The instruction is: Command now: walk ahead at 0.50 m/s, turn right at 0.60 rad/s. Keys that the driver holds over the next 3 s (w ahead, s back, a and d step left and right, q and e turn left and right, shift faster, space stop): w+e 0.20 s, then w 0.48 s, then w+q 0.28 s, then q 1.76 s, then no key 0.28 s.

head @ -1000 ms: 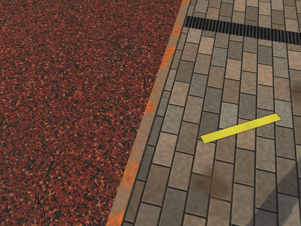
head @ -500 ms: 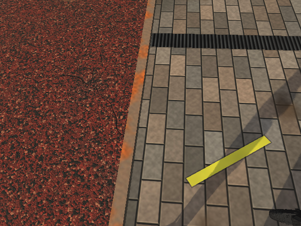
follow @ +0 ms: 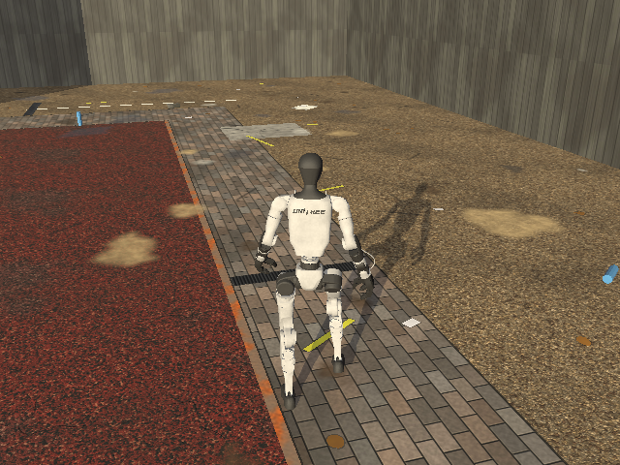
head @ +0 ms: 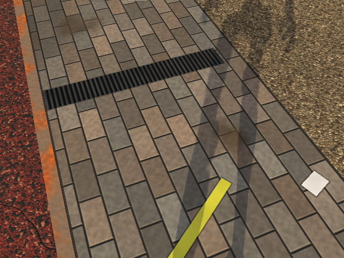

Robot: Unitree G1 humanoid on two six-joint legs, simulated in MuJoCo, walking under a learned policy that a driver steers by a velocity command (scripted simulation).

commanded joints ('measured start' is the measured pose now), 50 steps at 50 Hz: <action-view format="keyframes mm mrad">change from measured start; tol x32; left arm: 1 -107 15 -6 -93 -2 -19 -22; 36 349 37 -10 115 23 -43 30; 50 -95 30 -20 6 35 -87 19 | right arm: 1 -51 -174 -37 -59 10 -8 -7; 30 -391 -78 15 -203 12 -27 47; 37 129 -209 -39 -79 18 -17 41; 50 -15 -175 -34 -107 22 15 -11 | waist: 1 2 99 29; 11 211 -96 -378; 31 159 -28 30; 37 -11 303 -447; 50 38 115 -15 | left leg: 1 -3 259 -71 -107 315 139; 8 -13 240 65 450 891 52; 10 -669 -21 -106 1071 -370 -34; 11 -769 24 -248 1132 -309 -19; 25 -568 99 -171 377 414 -63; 32 -580 57 -172 237 232 26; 35 -35 87 -195 268 278 129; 37 445 371 -926 65 -44 335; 50 -251 115 -366 -43 349 202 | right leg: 1 23 3 -45 -131 91 -15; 8 569 168 -153 -307 -47 -166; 10 1102 -222 720 -465 -298 -425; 18 520 -82 220 -652 184 -295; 28 618 -83 127 -656 77 -227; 34 743 -77 107 -349 575 -158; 38 -60 110 88 481 -438 -29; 50 194 77 -2 -242 116 59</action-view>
